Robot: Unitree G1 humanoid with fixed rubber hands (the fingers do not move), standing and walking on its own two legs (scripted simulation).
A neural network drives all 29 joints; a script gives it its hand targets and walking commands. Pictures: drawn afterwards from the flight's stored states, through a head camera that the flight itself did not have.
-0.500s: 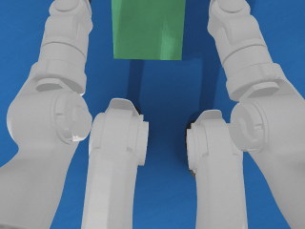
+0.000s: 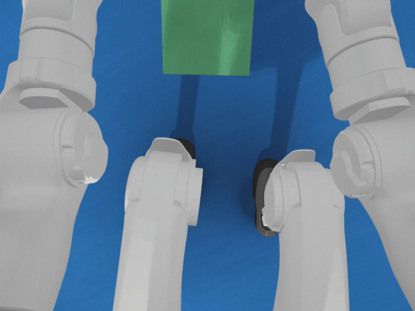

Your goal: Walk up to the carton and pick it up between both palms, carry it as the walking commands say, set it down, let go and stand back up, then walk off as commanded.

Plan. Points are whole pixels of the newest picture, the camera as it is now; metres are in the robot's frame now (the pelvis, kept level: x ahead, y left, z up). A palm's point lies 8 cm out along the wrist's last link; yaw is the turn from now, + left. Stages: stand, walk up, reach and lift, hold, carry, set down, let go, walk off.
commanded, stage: set down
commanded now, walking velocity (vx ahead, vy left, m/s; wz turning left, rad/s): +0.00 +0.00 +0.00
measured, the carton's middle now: out of the picture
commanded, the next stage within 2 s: let go in 1.24 s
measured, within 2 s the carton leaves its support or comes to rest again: neither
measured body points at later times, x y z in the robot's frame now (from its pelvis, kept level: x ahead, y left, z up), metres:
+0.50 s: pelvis +0.01 +0.01 +0.11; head +0.37 +0.06 +0.38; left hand +0.58 +0.25 -0.02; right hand +0.61 -0.05 -0.02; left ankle +0.13 +0.12 -0.36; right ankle +0.10 -0.12 -0.36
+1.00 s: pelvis +0.04 +0.01 +0.24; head +0.36 +0.06 +0.55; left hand +0.56 +0.26 +0.13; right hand +0.60 -0.06 +0.13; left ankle +0.12 +0.12 -0.36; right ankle +0.10 -0.12 -0.36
